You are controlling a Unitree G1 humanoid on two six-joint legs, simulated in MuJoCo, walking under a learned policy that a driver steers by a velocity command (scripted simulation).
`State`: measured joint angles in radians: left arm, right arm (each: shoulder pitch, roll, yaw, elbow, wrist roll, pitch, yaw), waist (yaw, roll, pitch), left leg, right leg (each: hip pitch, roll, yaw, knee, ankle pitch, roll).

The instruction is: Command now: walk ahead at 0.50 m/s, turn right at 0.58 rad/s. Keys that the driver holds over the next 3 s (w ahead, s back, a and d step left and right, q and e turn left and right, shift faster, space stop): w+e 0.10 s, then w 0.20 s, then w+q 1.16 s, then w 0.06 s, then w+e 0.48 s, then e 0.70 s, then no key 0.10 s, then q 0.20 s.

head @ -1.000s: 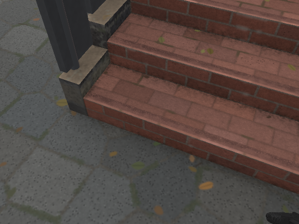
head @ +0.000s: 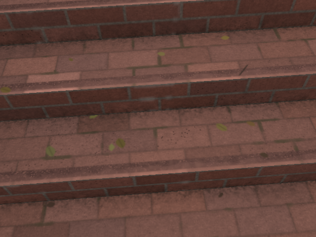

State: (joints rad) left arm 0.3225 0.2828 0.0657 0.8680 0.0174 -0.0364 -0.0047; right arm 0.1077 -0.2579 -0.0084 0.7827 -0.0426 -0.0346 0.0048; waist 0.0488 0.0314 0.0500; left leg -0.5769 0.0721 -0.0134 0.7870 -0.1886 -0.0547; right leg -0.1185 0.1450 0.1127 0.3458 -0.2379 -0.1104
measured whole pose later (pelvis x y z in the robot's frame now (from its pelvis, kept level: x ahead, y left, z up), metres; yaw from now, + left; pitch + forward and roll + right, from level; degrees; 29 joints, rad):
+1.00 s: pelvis +0.43 -0.05 +0.14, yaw +8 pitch +5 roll -2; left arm 0.47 0.12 -0.05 1.12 0.14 -0.07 -0.06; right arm 0.10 -0.17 0.02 0.85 -0.01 -0.04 0.10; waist 0.02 0.05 -0.11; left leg -1.38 -0.01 -0.14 2.21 -0.03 0.27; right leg -0.23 -0.01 -0.29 0.48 -0.34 -0.06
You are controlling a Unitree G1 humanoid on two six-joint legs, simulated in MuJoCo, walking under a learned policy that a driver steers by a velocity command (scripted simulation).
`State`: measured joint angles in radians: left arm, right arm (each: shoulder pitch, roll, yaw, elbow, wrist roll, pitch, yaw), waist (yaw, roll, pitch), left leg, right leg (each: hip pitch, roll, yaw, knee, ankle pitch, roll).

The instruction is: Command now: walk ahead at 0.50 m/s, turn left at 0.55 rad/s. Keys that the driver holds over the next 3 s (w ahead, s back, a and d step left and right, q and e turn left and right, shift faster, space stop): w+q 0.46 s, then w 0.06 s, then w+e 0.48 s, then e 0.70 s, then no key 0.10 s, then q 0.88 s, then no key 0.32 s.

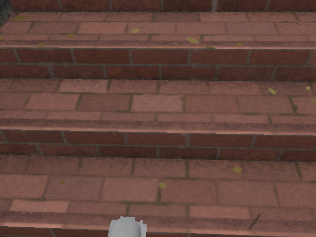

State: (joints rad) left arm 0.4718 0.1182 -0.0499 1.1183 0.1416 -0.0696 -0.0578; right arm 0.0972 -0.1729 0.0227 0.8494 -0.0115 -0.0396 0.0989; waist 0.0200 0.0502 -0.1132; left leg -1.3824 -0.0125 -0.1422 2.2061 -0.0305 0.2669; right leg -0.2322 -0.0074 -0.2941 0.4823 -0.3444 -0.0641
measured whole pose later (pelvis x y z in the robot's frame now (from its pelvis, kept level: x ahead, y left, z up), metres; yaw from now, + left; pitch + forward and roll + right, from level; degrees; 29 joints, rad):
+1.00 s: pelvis +0.54 +0.05 +0.29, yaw +11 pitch +5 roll +1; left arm 0.56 0.12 -0.03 1.18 0.10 -0.08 -0.05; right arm 0.09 -0.20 0.03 0.90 -0.05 -0.05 0.07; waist 0.06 0.02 -0.16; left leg -1.30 0.04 -0.11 1.99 -0.01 0.16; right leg -0.37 0.12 0.04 0.67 -0.38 -0.11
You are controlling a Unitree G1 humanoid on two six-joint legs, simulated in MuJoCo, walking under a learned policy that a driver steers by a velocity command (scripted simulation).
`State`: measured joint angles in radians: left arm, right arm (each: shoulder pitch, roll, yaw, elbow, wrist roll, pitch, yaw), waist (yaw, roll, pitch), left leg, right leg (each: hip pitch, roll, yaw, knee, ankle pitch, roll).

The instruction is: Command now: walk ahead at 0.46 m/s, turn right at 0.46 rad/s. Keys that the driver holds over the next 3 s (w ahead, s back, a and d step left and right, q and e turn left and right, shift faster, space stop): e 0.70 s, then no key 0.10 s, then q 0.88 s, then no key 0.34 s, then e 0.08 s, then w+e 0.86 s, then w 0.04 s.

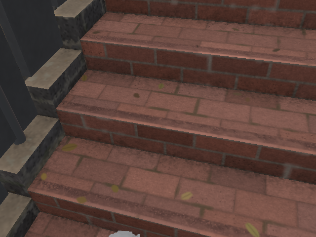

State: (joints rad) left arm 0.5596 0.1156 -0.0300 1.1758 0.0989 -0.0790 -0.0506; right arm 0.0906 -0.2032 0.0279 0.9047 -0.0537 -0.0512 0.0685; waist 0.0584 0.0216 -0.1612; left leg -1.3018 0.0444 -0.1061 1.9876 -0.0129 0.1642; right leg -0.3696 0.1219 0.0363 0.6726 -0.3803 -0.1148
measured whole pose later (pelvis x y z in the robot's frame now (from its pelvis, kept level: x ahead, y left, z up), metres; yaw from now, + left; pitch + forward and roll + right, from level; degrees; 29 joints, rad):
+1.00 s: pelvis +0.25 -0.03 +0.16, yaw -26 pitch +3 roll +0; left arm 0.13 0.17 0.00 0.75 0.00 -0.06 -0.03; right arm 0.16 -0.21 -0.07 0.81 -0.01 -0.06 0.06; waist -0.01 0.04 -0.05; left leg -0.49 0.06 0.01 1.02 -0.34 -0.13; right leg -0.35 0.03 -0.06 0.58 -0.28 -0.05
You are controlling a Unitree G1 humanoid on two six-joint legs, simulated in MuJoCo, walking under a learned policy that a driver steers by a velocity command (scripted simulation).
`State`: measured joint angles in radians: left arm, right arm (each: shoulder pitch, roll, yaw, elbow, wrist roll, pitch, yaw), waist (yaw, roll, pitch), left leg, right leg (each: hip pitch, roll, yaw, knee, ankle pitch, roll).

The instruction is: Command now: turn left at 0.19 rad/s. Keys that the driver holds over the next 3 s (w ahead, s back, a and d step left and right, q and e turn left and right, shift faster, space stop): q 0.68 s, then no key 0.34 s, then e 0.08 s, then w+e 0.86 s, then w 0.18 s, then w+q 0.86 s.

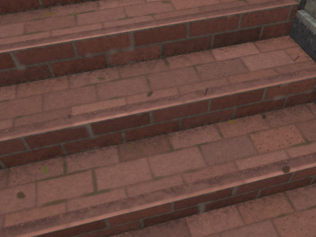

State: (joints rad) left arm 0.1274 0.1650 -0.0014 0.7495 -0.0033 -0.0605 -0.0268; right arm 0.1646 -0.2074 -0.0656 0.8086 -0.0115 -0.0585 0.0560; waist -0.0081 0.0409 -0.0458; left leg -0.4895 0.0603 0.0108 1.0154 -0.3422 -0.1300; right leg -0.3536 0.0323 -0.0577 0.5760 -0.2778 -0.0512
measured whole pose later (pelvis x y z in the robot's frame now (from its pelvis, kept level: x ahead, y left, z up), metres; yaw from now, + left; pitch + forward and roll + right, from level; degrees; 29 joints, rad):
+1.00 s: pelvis +0.00 -0.01 +0.00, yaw +27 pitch +6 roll +0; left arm 0.17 0.12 -0.03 0.64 0.01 -0.05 -0.06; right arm 0.16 -0.27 -0.07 0.73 -0.02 -0.06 -0.02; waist 0.02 0.04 -0.08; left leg -0.67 -0.08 -0.20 1.29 -0.39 -0.14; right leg -0.36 0.02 -0.07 0.55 -0.31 -0.06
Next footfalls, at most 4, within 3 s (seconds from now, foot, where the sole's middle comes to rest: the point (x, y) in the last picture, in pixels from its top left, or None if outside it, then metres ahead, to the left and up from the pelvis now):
0.04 left None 0.01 0.13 -0.77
0.78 right None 0.06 -0.08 -0.77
1.12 left None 0.00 0.15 -0.77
1.74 right None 0.35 0.04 -0.61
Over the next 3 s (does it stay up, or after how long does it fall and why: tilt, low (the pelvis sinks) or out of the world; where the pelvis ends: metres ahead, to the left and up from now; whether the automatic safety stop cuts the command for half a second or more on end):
stays up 0.88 0.19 0.45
